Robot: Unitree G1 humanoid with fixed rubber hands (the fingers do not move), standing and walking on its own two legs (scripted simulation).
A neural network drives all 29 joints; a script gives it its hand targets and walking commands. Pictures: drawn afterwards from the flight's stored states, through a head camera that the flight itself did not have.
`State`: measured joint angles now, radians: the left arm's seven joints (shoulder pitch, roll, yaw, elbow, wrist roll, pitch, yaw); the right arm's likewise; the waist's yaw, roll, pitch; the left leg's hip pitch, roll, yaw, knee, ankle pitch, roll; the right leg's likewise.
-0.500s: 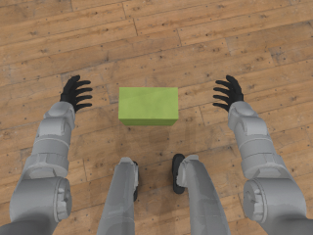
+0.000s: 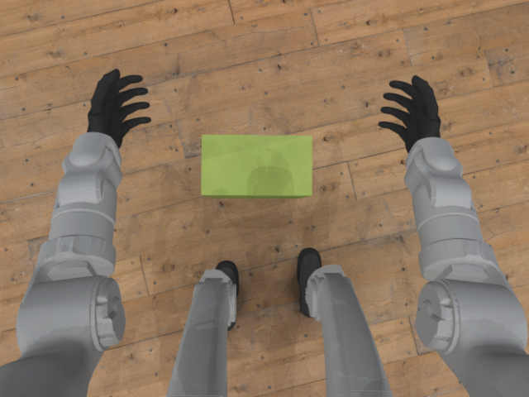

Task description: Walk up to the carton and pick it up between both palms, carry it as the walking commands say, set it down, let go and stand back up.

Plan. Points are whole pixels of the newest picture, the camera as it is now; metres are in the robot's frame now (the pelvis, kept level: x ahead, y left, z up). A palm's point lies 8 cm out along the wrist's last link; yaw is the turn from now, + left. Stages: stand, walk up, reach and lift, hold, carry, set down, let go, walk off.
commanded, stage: reach and lift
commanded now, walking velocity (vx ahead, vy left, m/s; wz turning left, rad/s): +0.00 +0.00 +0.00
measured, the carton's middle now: (256, 170) +0.44 +0.02 -0.54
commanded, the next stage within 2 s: none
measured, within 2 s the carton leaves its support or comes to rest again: neither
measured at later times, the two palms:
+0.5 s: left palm (147, 152) +0.45 +0.23 -0.27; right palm (380, 154) +0.45 -0.21 -0.27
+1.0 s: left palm (180, 165) +0.45 +0.21 -0.44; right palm (361, 164) +0.44 -0.23 -0.42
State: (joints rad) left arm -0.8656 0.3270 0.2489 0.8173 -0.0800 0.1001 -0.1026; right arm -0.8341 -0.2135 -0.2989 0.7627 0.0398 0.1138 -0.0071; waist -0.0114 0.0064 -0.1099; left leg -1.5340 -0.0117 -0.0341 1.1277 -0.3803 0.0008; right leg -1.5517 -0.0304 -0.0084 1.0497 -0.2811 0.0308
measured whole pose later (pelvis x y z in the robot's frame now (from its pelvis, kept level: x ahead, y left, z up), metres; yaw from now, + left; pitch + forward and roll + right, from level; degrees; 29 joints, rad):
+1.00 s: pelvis -0.07 -0.01 -0.25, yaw +0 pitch +30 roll -2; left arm -1.30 0.47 0.08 0.86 -0.24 0.17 0.06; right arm -1.27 -0.41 -0.16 0.83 0.27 0.16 -0.14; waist -0.01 -0.02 0.52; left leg -2.07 -0.02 -0.04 2.15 -0.61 -0.01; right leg -2.11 0.01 0.03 2.05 -0.48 0.06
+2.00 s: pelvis -0.07 -0.01 -0.29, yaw +0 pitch +30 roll -1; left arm -1.39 0.45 -0.01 1.08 -0.30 0.05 0.08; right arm -1.45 -0.43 0.04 1.16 0.38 0.03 -0.13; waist 0.00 -0.03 0.52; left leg -2.17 -0.02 -0.03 2.25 -0.60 -0.02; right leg -2.23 0.03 0.05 2.16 -0.46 0.06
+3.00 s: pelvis -0.08 -0.01 -0.30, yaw +1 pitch +29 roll -1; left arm -1.44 0.40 -0.03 1.04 -0.24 0.19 0.12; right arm -1.54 -0.37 -0.08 1.18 0.25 0.12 -0.11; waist -0.01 -0.02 0.52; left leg -2.19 -0.04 -0.03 2.27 -0.58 -0.02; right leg -2.23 0.02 0.06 2.18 -0.46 0.08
